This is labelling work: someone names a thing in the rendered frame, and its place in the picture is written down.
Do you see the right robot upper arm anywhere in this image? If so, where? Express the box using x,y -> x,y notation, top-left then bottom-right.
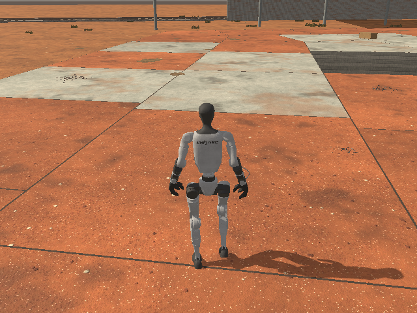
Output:
221,131 -> 239,168

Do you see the robot right shin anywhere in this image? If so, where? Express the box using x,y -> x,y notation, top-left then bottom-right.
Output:
219,205 -> 228,249

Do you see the left robot upper arm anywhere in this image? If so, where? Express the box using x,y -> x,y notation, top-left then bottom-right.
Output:
176,132 -> 194,168

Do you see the left robot forearm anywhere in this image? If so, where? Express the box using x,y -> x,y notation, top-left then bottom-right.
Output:
170,158 -> 182,184

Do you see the right robot forearm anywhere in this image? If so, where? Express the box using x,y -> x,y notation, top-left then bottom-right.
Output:
233,157 -> 246,186

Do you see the robot torso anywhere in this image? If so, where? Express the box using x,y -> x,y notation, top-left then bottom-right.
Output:
192,130 -> 223,196

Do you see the left robot hand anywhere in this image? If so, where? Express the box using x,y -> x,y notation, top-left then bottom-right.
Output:
169,182 -> 184,196

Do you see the right robot hand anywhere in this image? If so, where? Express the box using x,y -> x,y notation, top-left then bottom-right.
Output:
233,183 -> 248,199

